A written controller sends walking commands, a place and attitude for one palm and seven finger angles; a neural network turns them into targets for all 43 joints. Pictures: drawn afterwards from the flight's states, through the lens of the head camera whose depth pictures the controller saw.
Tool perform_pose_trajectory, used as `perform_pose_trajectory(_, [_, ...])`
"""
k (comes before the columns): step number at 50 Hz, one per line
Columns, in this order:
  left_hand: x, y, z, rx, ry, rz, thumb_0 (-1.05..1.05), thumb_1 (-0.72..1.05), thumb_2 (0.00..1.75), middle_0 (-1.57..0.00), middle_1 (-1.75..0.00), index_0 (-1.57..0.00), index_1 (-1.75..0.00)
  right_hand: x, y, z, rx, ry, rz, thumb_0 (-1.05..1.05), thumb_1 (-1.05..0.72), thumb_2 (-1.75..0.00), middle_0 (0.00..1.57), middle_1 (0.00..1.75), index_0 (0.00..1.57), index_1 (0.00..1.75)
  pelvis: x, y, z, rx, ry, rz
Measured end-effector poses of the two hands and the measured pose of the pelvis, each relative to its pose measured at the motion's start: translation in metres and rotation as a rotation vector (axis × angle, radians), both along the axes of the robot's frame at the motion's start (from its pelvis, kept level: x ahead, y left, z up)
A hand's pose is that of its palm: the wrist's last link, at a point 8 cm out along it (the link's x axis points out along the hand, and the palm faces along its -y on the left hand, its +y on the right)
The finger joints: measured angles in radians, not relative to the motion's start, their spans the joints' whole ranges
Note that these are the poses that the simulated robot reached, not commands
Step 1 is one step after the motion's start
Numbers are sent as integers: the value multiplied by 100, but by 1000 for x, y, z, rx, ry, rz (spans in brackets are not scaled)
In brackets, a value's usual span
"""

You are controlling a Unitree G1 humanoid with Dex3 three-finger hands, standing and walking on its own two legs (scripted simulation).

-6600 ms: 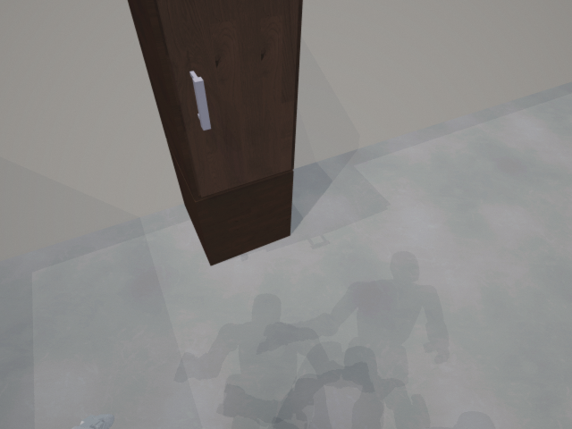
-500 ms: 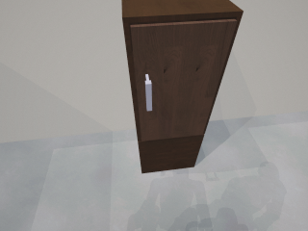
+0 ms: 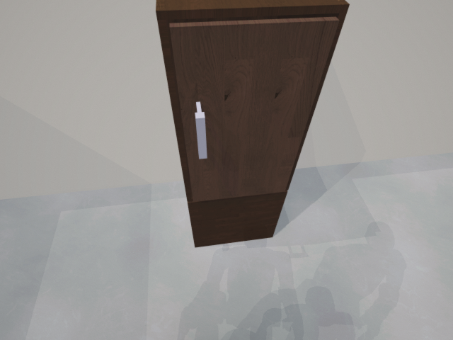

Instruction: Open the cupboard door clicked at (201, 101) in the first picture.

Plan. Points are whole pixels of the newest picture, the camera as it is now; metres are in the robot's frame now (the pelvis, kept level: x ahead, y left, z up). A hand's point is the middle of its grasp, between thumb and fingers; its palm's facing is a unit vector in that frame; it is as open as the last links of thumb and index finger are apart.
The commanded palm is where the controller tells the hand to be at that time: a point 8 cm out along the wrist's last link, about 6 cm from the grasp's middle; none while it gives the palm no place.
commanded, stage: shuffle to correct the standing spot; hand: left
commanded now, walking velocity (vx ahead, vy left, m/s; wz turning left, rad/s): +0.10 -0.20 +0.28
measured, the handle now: (200, 131) +0.57 +0.09 +0.01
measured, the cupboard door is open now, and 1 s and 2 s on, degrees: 0 0 0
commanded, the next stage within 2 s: come to a stop and stand still in 0.72 s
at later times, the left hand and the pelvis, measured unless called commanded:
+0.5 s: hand out of the picture +0.01 +0.06 -0.19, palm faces +0.17 -0.98 -0.11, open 7.4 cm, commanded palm none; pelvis +0.07 -0.08 -0.01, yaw +7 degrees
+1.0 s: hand out of the picture +0.10 -0.04 -0.16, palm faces +0.20 -0.95 -0.22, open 7.3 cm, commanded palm none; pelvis +0.10 -0.22 +0.00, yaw +9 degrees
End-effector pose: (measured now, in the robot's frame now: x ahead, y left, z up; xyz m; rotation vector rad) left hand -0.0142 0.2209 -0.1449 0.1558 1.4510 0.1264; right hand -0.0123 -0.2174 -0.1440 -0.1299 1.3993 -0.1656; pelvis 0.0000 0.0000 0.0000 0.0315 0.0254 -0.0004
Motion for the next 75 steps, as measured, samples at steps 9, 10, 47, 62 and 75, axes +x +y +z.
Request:
perform_pose_trajectory(9, [24, -37, 4, 35, -92, 91, 0, 91, 90, -20, -30, -20, -30, 19, -51, -6, 2, 75, 48, 0, -90, -90, 20, 30, 20, 30, 25, -44, -3, -16, -2, 75])
perform_pose_trajectory(10, [24, -42, 4, 33, -95, 107, 0, 91, 90, -20, -30, -20, -30, 28, -56, -4, -3, 70, 61, 0, -90, -90, 20, 30, 20, 30, 28, -47, -2, -17, -2, 83])
perform_pose_trajectory(47, [99, -197, 17, 81, -132, 177, 0, 91, 90, -20, -30, -20, -30, 183, -238, -5, -39, -60, 167, 0, -91, -90, 19, 30, 20, 30, 99, -211, -1, -16, -6, 159])
perform_pose_trajectory(62, [40, -225, 19, 70, -85, 285, 0, 91, 90, -20, -30, -21, -30, 227, -215, 13, 36, -165, 301, 0, -91, -90, 19, 30, 20, 30, 79, -229, 9, 12, -10, 188])
perform_pose_trajectory(75, [0, -166, 3, 49, -32, 286, 0, 91, 90, -20, -30, -20, -30, 183, -169, 20, -8, -221, 261, -1, -93, -90, 20, 30, 20, 30, 63, -178, 4, -24, -26, 191])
